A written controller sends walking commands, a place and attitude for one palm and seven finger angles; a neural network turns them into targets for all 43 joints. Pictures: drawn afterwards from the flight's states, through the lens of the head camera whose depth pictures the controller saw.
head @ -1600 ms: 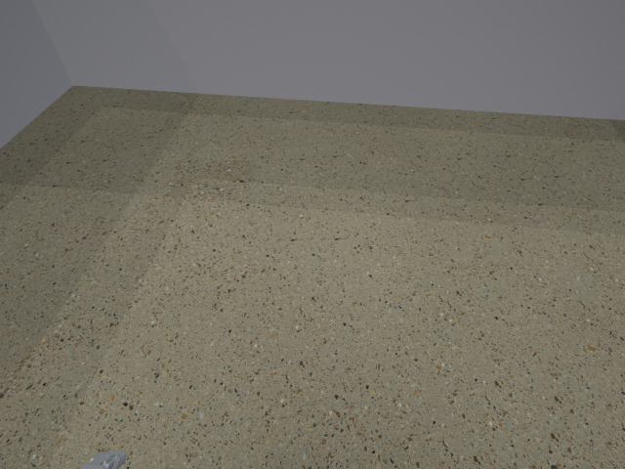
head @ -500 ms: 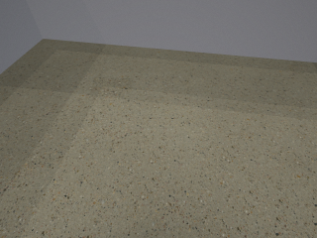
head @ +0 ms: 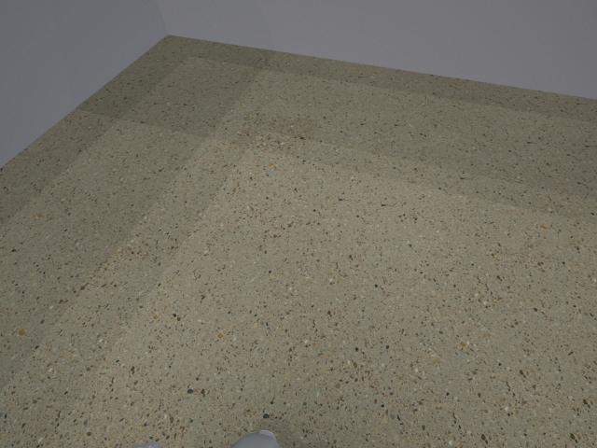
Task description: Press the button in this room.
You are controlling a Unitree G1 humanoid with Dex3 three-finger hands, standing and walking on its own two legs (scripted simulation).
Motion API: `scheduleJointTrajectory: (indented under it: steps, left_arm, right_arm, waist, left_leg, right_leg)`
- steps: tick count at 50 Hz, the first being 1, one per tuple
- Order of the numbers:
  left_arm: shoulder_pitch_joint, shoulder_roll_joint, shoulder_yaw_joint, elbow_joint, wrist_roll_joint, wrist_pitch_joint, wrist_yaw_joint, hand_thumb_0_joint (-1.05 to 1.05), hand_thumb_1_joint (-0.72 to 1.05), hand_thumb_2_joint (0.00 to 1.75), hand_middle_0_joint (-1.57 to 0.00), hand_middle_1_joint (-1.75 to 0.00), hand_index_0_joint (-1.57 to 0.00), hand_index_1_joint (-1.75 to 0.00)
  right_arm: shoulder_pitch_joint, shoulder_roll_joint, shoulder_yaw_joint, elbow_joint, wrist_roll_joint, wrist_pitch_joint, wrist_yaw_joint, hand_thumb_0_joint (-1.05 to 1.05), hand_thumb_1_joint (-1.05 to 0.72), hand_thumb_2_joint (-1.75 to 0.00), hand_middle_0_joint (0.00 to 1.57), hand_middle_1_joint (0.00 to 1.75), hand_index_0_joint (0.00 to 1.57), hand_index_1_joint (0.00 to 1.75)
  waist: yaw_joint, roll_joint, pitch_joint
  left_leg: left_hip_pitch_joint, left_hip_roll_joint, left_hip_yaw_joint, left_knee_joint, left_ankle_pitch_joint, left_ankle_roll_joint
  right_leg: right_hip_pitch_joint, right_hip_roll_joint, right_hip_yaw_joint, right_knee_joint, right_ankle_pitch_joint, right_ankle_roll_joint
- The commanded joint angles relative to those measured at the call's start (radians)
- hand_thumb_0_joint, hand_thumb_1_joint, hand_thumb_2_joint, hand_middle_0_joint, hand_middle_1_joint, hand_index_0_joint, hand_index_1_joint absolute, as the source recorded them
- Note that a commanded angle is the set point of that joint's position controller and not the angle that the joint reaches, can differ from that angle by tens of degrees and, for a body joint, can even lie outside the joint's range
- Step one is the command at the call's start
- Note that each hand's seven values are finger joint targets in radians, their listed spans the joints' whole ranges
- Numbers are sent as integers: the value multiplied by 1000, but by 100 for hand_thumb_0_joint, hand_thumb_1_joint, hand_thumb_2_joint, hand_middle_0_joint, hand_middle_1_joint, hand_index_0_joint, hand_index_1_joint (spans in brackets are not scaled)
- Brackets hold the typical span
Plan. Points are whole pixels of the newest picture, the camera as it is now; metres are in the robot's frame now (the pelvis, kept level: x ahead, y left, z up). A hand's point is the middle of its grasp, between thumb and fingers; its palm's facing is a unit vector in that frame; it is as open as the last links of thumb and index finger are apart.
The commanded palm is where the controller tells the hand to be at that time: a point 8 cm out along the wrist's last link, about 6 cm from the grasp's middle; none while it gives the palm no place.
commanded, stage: turn or walk to find it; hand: left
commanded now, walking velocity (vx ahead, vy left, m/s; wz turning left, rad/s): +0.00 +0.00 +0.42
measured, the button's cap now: out of the picture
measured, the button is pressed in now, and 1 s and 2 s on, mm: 0 0 0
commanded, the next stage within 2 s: none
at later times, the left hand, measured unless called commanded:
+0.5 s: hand out of the picture -0.01 +0.25 -0.17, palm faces +0.26 -0.93 -0.26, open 7.4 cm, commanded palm none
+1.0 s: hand out of the picture -0.05 +0.19 -0.15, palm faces +0.47 -0.85 -0.24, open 7.4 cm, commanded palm none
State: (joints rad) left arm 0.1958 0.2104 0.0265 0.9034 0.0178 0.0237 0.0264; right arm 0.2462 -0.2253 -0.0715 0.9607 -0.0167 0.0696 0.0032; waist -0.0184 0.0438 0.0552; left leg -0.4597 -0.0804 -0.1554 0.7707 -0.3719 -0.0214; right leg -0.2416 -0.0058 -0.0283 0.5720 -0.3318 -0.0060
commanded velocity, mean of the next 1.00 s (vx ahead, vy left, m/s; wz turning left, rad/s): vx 0.00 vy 0.00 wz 0.42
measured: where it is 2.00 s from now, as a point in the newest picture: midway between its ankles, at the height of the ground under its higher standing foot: outside the picture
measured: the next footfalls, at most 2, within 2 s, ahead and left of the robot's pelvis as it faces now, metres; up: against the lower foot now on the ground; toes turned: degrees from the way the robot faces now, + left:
left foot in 0.30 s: +0.01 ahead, +0.15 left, +0.00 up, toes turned +14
right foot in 0.68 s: +0.07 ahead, -0.09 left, +0.00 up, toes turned +15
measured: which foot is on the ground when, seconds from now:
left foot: up 0.00-0.28, down 0.30-0.68, up 0.70-1.00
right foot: down 0.00-0.30, up 0.32-0.66, down 0.68-1.00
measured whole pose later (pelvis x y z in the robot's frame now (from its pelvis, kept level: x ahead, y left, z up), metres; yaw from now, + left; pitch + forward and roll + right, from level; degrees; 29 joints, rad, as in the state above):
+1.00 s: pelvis -0.01 +0.00 +0.01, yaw +28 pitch -1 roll +1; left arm 0.25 0.18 0.03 0.92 0.03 0.01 0.02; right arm 0.20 -0.24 -0.08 0.99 -0.01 0.08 0.02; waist 0.00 -0.01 0.08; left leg -0.38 0.03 0.04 0.89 -0.45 -0.06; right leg -0.22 -0.11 -0.19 0.54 -0.30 0.00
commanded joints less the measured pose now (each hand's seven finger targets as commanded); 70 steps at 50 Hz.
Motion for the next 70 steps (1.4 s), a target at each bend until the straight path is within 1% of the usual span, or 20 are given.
scheduleJointTrajectory:
  steps: [1, 9, 13, 14, 15, 16, 21, 29, 32, 33, 34, 35, 39, 48, 52, 53, 54, 55, 61, 70]
  left_arm:
    - [-25, 180, 46, -72, 8, -26, 19, 0, 90, 90, -20, -30, -20, -30]
    - [137, 215, 57, -14, 17, -26, 15, 0, 90, 90, -20, -30, -20, -30]
    - [118, 227, 64, -9, 6, -19, 12, 0, 90, 90, -20, -30, -20, -30]
    - [118, 200, 59, -25, -1, -15, 7, 0, 90, 90, -20, -30, -20, -30]
    - [113, 130, 42, -60, -5, -12, -1, 0, 90, 90, -20, -30, -20, -30]
    - [54, 122, 33, -81, 1, 0, 6, 0, 90, 90, -20, -30, -20, -30]
    - [37, 114, 45, -28, -3, 10, -9, 0, 90, 90, -20, -30, -20, -30]
    - [28, 84, 42, -58, -9, 5, -5, 0, 90, 90, -20, -30, -20, -30]
    - [118, 97, 49, -41, -9, -10, 0, 0, 90, 90, -20, -30, -20, -30]
    - [144, 136, 56, -39, -1, -22, 4, 0, 90, 90, -20, -30, -20, -30]
    - [148, 235, 75, -47, 16, -34, 13, 0, 90, 90, -20, -30, -20, -30]
    - [149, 252, 72, -62, 5, -29, 12, 0, 90, 90, -20, -30, -20, -30]
    - [9, 149, 49, -87, 6, -34, 11, 0, 90, 90, -20, -30, -20, -30]
    - [113, 202, 68, -22, 16, -25, 11, 0, 90, 90, -20, -30, -20, -30]
    - [88, 206, 75, -7, 9, -15, 8, 0, 90, 90, -20, -30, -20, -30]
    - [89, 185, 73, -10, 1, -8, 4, 0, 90, 90, -20, -30, -20, -30]
    - [110, 131, 66, -33, -6, 0, -2, 0, 90, 90, -20, -30, -20, -30]
    - [46, 92, 44, -72, 2, 3, -3, 0, 90, 90, -20, -30, -20, -30]
    - [40, 105, 59, 3, 2, 14, -15, 0, 90, 90, -20, -30, -20, -30]
    - [-21, 80, 49, -44, -5, 11, -6, 0, 90, 90, -20, -30, -20, -30]
  right_arm:
    - [-21, -100, -37, -68, -4, -17, 8, 0, -90, -90, 20, 30, 20, 30]
    - [-140, -63, -1, -86, 8, -29, 11, 0, -90, -90, 20, 30, 20, 30]
    - [-48, -98, -2, -66, 6, -48, 6, 0, -90, -90, 20, 30, 20, 30]
    - [10, -164, -17, -55, -1, -58, 6, 0, -90, -90, 20, 30, 20, 30]
    - [52, -264, -38, -55, 0, -60, 4, 0, -90, -90, 20, 30, 20, 30]
    - [92, -277, -42, -38, 8, -56, -6, 0, -90, -90, 20, 30, 20, 30]
    - [-58, -183, -12, -74, -2, -66, -26, 0, -90, -90, 20, 30, 20, 30]
    - [-57, -190, -28, -84, -10, -52, -19, 0, -90, -90, 20, 30, 20, 30]
    - [-88, -179, -32, -94, -3, -47, -13, 0, -90, -90, 20, 30, 20, 30]
    - [-76, -143, -30, -99, 5, -48, -7, 0, -90, -90, 20, 30, 20, 30]
    - [-43, -67, -18, -121, 11, -49, -1, 0, -90, -90, 20, 30, 20, 30]
    - [-62, -100, -30, -124, -3, -36, -5, 0, -90, -90, 20, 30, 20, 30]
    - [-43, -89, -32, -61, -7, -19, 14, 0, -90, -90, 20, 30, 20, 30]
    - [-121, -51, -5, -65, 5, -24, 13, 0, -90, -90, 20, 30, 20, 30]
    - [-39, -65, -2, -50, 6, -41, 7, 0, -90, -90, 20, 30, 20, 30]
    - [-5, -97, -10, -42, 4, -49, 8, 0, -90, -90, 20, 30, 20, 30]
    - [20, -195, -30, -48, -5, -59, 5, 0, -90, -90, 20, 30, 20, 30]
    - [73, -253, -40, -43, 0, -54, 1, 0, -90, -90, 20, 30, 20, 30]
    - [-50, -161, -12, -59, -1, -70, -27, 0, -90, -90, 20, 30, 20, 30]
    - [-7, -171, -31, -55, -9, -54, -20, 0, -90, -90, 20, 30, 20, 30]
  waist:
    - [-12, -206, 36]
    - [63, -245, -31]
    - [9, -219, -107]
    - [-19, -72, -170]
    - [-29, 228, -185]
    - [-53, 168, -178]
    - [6, 109, -94]
    - [0, 102, -82]
    - [50, 64, -96]
    - [62, -48, -105]
    - [54, -360, -100]
    - [72, -326, -90]
    - [7, -198, -1]
    - [67, -238, -51]
    - [22, -221, -94]
    - [0, -121, -114]
    - [-8, 147, -137]
    - [-37, 244, -113]
    - [14, 82, -63]
    - [-17, 93, -72]
  left_leg:
    - [-117, 81, 80, 419, -27, -7]
    - [1, 88, 219, 60, -71, -25]
    - [247, 72, 255, -304, 149, 2]
    - [442, 181, 145, -362, 420, 44]
    - [576, 445, -169, -354, 863, 173]
    - [507, 494, -169, -359, 979, 250]
    - [336, 316, -35, -390, 677, 195]
    - [277, 300, -127, -388, 552, 201]
    - [153, 249, -114, -304, 439, 146]
    - [63, 180, -63, -198, 294, 89]
    - [-117, 23, 107, 35, -54, 10]
    - [-89, 39, 85, 225, -208, 2]
    - [-92, 95, 105, 456, -15, -20]
    - [29, 105, 224, 75, -92, -31]
    - [211, 101, 263, -225, 69, -10]
    - [335, 130, 227, -347, 194, 5]
    - [462, 349, -67, -409, 425, 97]
    - [424, 487, -185, -444, 638, 194]
    - [304, 316, -31, -463, 498, 173]
    - [309, 309, -139, -446, 447, 204]
  right_leg:
    - [-54, -321, 216, -298, 142, -133]
    - [139, -312, 51, -139, 632, -138]
    - [108, -276, -29, 41, 661, -52]
    - [-30, -226, -92, 203, 479, 5]
    - [-287, -98, -122, 414, -194, 74]
    - [-300, -92, -30, 516, -335, 70]
    - [-258, -95, 6, 520, -132, 79]
    - [-122, -39, -12, 195, -113, 70]
    - [79, -29, -26, -62, 85, 67]
    - [185, -103, 45, -194, 149, 51]
    - [255, -376, 340, -280, 228, -47]
    - [119, -480, 375, -303, 263, -128]
    - [16, -308, 118, -269, 266, -112]
    - [129, -344, 11, -188, 485, -139]
    - [78, -329, -60, -66, 463, -72]
    - [-8, -298, -101, 31, 372, -22]
    - [-223, -177, -158, 221, 36, 53]
    - [-300, -112, -117, 401, -313, 77]
    - [-276, -109, 3, 539, -65, 82]
    - [-182, -53, 1, 258, -120, 79]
